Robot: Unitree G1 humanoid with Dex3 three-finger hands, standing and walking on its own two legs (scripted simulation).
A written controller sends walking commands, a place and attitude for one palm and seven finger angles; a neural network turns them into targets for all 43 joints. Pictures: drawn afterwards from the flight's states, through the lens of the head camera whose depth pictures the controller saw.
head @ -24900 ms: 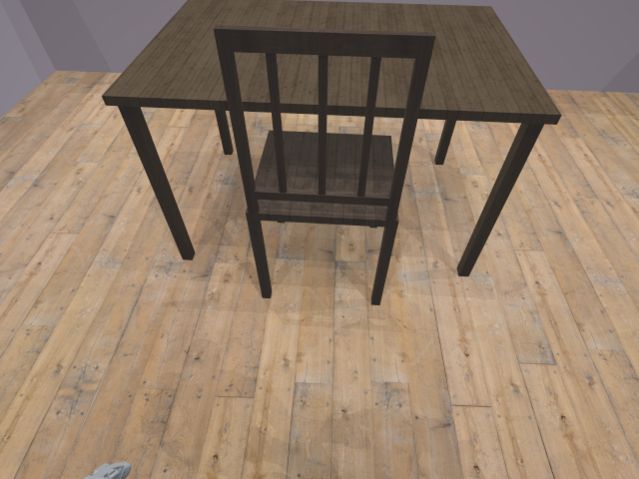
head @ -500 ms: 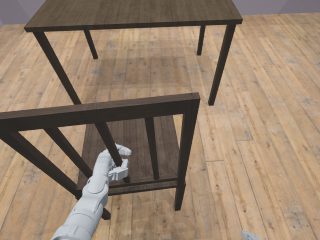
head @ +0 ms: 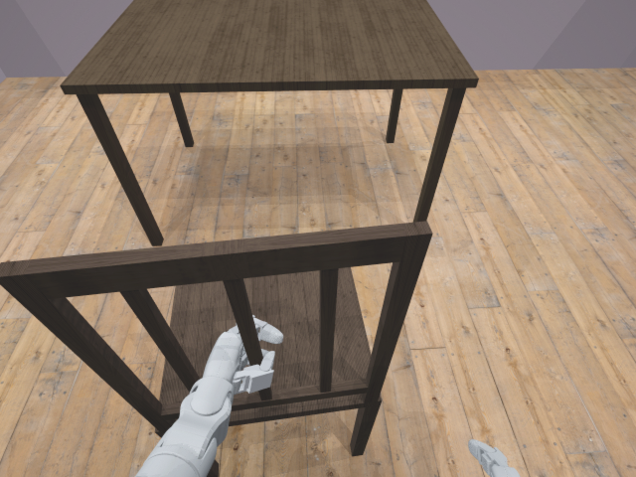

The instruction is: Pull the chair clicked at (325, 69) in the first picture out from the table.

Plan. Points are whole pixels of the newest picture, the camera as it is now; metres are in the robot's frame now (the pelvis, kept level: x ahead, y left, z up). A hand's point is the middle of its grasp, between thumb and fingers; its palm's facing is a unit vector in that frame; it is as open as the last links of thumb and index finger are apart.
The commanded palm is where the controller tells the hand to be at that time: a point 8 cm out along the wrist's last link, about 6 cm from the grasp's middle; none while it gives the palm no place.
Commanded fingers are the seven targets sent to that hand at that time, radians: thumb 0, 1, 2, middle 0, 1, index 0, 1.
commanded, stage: stop walking, hand still on the chair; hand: left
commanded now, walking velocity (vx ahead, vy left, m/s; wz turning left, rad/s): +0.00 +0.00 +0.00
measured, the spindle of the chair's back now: (253, 350) +0.30 +0.11 -0.05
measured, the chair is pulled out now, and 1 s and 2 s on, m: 0.69 0.69 0.69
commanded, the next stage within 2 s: open the thumb and straighten the fingers in 0.14 s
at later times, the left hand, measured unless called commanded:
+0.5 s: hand (263, 365) +0.28 +0.09 -0.06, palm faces -0.14 -0.98 -0.13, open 8.2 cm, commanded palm +0.27 +0.15 -0.05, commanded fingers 0.00 -0.55 0.20 -0.40 -1.16 -0.40 -1.16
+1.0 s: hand (251, 362) +0.29 +0.11 -0.07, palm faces -0.10 -0.99 -0.13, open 17.1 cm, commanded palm +0.27 +0.16 -0.05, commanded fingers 0.00 -0.55 0.20 0.00 0.00 0.00 0.00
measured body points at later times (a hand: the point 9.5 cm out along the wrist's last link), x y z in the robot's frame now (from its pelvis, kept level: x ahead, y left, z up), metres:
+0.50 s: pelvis +0.01 -0.01 -0.01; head +0.04 -0.01 +0.44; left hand +0.29 +0.15 -0.05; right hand +0.13 -0.28 -0.11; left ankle +0.00 +0.12 -0.74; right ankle +0.02 -0.15 -0.74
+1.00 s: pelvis +0.03 -0.02 -0.03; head +0.08 -0.03 +0.41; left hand +0.29 +0.17 -0.06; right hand +0.20 -0.26 -0.13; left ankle +0.00 +0.12 -0.74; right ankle +0.02 -0.15 -0.74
